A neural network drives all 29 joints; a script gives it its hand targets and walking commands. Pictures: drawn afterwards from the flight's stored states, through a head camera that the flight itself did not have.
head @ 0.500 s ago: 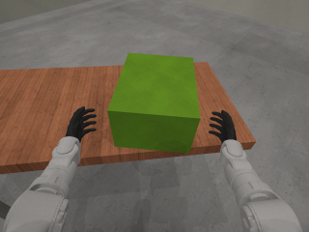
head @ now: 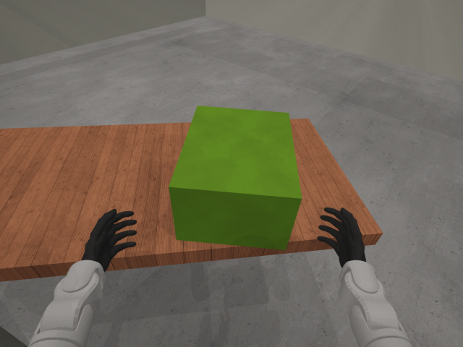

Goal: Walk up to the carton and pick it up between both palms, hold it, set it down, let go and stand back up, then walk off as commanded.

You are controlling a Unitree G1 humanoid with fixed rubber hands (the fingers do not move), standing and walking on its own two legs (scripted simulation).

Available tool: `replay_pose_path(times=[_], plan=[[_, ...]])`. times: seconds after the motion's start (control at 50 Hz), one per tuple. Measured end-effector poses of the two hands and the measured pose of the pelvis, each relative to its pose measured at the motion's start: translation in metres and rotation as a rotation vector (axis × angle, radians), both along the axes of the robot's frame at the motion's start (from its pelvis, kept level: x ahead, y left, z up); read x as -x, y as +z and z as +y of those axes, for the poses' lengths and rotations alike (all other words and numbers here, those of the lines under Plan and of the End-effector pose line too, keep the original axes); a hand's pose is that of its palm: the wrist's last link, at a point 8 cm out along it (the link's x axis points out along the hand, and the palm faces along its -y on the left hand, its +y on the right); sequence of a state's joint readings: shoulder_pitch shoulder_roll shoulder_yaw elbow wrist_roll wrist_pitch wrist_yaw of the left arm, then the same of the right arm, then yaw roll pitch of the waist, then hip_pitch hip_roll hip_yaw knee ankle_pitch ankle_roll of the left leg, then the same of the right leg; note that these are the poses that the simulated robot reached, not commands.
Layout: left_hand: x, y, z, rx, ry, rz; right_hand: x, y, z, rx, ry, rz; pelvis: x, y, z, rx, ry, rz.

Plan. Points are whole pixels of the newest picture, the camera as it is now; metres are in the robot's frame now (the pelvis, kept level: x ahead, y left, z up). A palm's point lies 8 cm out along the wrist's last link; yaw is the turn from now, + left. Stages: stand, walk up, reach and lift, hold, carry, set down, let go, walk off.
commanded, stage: set down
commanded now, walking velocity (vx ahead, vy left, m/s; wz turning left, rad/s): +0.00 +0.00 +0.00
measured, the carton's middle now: (237, 171) +0.54 -0.04 +0.02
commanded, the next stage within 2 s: none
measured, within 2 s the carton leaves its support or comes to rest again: neither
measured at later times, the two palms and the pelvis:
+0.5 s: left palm (85, 303) +0.22 +0.22 +0.03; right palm (371, 304) +0.20 -0.22 +0.04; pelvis +0.01 -0.01 +0.00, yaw +0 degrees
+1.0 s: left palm (84, 317) +0.20 +0.22 +0.02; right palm (372, 304) +0.20 -0.23 +0.03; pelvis +0.01 -0.01 +0.01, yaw +0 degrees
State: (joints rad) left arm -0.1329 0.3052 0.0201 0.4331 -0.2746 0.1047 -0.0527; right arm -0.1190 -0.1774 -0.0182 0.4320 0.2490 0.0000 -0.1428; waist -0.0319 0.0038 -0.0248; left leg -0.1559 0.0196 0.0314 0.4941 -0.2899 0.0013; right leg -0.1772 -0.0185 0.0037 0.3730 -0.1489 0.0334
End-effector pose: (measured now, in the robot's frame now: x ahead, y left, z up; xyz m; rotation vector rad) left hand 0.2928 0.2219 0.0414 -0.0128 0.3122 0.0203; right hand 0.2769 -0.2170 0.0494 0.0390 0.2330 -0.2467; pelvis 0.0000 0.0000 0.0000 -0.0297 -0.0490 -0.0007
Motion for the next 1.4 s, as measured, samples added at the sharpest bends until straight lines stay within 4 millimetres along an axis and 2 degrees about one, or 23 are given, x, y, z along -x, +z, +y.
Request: replay_pose_path(times=[0.2, 0.38, 0.64, 1.12, 1.4], plan=[[0.049, 0.001, 0.004, -0.023, -0.001, 0.028, 0.053, -0.002, -0.005, -0.007, -0.015, 0.029, -0.007, 0.003, -0.002, -0.002, 0.000, -0.025], [0.074, -0.008, 0.002, -0.032, 0.011, 0.074, 0.081, -0.009, -0.006, -0.032, -0.024, 0.082, -0.006, 0.004, -0.005, -0.006, 0.001, -0.032], [0.076, -0.014, 0.000, -0.078, 0.006, 0.109, 0.078, -0.015, -0.008, -0.041, 0.007, 0.113, -0.010, 0.005, -0.008, -0.009, 0.001, -0.025], [0.095, -0.031, 0.003, -0.136, 0.020, 0.206, 0.079, -0.023, -0.015, -0.011, 0.070, 0.150, -0.015, 0.006, -0.011, -0.012, 0.000, -0.016], [0.103, -0.047, 0.003, -0.154, 0.017, 0.275, 0.089, -0.049, -0.020, 0.005, 0.078, 0.227, -0.014, 0.006, -0.012, -0.013, 0.001, -0.016]])
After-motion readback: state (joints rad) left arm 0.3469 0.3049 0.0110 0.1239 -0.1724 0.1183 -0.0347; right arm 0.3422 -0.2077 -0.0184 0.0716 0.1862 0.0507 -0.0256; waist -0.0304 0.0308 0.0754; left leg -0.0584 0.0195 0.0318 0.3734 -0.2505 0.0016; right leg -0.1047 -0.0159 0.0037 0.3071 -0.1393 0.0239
